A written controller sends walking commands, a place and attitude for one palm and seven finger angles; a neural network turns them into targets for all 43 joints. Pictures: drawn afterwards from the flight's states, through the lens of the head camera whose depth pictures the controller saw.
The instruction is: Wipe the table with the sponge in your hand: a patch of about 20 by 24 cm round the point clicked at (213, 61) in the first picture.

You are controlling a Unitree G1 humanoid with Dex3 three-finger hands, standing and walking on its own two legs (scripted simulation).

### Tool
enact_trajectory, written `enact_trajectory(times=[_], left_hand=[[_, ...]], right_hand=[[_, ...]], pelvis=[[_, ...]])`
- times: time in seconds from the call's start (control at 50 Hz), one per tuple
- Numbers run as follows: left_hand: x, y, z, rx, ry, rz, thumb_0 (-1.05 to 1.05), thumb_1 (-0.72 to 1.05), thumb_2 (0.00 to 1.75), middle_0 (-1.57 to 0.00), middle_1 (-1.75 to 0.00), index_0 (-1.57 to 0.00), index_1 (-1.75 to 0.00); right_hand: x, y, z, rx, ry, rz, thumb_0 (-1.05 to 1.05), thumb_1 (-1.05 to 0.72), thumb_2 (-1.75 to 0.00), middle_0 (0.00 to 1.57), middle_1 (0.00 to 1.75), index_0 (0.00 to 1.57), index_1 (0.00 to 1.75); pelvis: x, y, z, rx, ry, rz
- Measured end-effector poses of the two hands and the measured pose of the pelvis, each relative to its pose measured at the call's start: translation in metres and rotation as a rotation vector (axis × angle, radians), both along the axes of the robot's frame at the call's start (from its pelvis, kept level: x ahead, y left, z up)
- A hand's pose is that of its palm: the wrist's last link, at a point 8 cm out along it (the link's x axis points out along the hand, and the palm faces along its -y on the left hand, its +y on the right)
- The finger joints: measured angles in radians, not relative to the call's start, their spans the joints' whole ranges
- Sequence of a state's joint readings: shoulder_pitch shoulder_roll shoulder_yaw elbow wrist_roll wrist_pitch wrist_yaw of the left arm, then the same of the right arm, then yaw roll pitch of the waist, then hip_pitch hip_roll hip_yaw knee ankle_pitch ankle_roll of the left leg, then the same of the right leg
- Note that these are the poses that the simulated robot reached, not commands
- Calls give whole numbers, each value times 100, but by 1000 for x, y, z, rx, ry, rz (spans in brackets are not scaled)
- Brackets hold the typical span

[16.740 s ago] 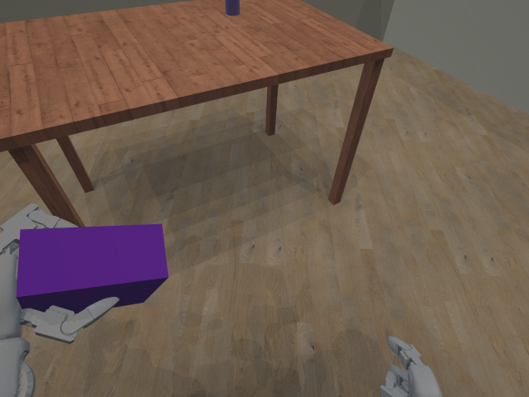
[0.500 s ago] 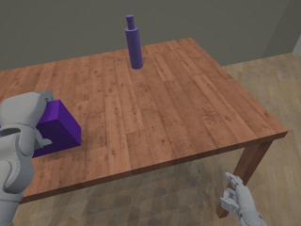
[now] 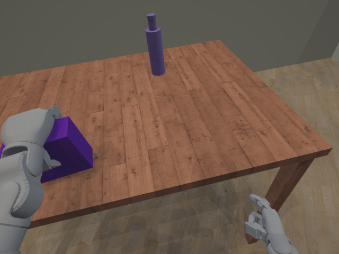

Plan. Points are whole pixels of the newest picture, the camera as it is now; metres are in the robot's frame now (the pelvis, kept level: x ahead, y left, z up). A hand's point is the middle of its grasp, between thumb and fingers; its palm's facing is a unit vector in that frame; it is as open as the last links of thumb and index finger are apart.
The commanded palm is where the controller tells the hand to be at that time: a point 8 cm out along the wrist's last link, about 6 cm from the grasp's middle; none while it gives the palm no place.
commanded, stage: move the sponge above the wiping area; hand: left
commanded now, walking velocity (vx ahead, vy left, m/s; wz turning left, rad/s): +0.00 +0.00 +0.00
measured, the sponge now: (57, 157) +0.26 +0.33 +0.11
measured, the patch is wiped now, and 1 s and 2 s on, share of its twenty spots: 0.00 0.05 0.05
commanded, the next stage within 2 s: none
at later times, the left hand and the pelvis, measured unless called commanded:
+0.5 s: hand (57, 153) +0.25 +0.30 +0.14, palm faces +0.00 -0.07 -1.00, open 10.0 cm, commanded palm +0.22 +0.29 +0.23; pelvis +0.00 -0.01 +0.00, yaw +0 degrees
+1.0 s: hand (70, 156) +0.25 +0.27 +0.14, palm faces +0.00 -0.04 -1.00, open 10.0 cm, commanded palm +0.21 +0.28 +0.24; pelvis +0.00 -0.01 +0.00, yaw +0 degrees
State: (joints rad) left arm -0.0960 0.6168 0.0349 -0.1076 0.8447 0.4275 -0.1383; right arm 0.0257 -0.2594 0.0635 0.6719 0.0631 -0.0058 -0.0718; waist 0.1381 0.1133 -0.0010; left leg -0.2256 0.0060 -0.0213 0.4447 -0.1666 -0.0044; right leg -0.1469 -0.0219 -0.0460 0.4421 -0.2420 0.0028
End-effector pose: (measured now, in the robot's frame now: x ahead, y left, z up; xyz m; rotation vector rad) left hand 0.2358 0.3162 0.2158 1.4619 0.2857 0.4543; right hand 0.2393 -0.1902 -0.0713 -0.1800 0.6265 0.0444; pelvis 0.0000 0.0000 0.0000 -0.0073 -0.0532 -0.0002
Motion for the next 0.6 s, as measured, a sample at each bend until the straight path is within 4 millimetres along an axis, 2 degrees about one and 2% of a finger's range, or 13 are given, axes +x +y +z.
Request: enact_trajectory(times=[0.1,0.16,0.22,0.32,0.4,0.44,0.52,0.56,0.6], left_hand=[[2,-32,-18,-7,88,-133,0,-49,105,-74,-134,-75,-134],[4,-46,-18,15,80,-209,0,-49,105,-74,-134,-75,-134],[6,-43,-6,44,16,-205,0,-49,105,-74,-134,-76,-133],[8,-15,17,44,-77,-46,0,-49,105,-74,-134,-75,-134],[2,-4,16,15,-31,42,0,-49,105,-74,-134,-75,-134],[-2,-8,5,-3,24,30,0,-49,105,-74,-134,-75,-134],[-8,-30,-23,-16,146,-74,0,-49,105,-74,-134,-75,-134],[-10,-39,-26,14,152,-135,0,-49,105,-74,-134,-75,-134],[-10,-43,-18,40,111,-182,0,-49,105,-74,-134,-75,-134]], right_hand=[[-1,1,-1,2,-12,-3,1,-90,-90,20,30,19,30],[-3,3,0,0,-20,3,1,-90,-90,20,30,19,30],[-4,3,2,2,-22,5,1,-90,-90,20,30,20,30],[-3,-1,1,16,-11,5,1,-90,-90,20,30,20,30],[0,-9,2,23,-20,-7,1,-90,-90,20,30,20,30],[2,-12,3,24,-33,-12,1,-90,-90,20,30,20,30],[5,-17,4,4,-54,-11,1,-90,-90,20,30,20,30],[5,-17,5,-15,-55,-4,1,-90,-90,20,30,20,30],[4,-17,5,-28,-56,-1,1,-90,-90,20,30,20,30]], pelvis=[[-1,3,-1,3,0,1],[-2,1,-1,5,-4,-3],[-2,-2,0,5,-10,-11],[-3,-7,0,4,-8,-15],[-2,-9,0,3,2,-8],[-1,-9,-1,3,5,-4],[0,-9,-2,4,3,1],[1,-10,-2,4,-3,4],[1,-12,-2,2,-11,2]])
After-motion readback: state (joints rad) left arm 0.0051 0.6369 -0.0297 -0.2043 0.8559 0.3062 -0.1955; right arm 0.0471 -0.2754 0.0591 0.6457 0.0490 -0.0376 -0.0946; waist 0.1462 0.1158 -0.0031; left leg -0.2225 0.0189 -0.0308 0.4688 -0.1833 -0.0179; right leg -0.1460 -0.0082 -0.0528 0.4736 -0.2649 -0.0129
